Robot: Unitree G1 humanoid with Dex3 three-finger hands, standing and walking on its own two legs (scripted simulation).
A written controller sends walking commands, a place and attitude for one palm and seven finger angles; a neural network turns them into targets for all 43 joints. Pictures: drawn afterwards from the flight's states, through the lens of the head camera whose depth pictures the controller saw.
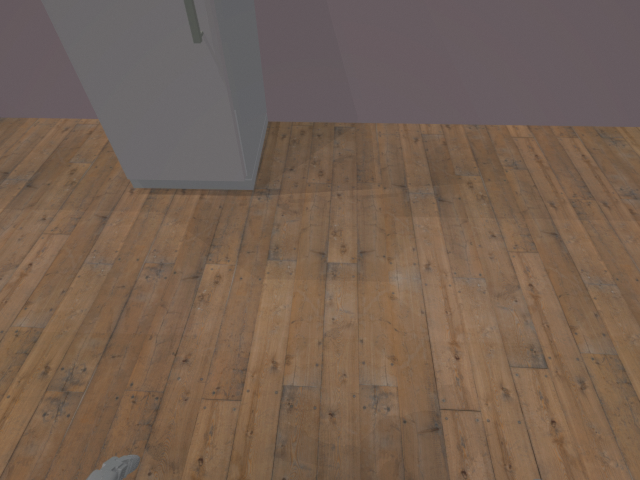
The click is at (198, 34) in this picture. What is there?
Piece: fridge door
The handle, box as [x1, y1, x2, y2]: [184, 0, 202, 42]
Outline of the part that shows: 184,0 193,41 200,42 202,31 199,30 193,0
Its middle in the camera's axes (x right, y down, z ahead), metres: -0.40 -0.76 +1.16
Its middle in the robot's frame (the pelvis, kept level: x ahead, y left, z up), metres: +1.37 +0.48 +0.11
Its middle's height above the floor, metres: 0.88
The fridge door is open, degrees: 0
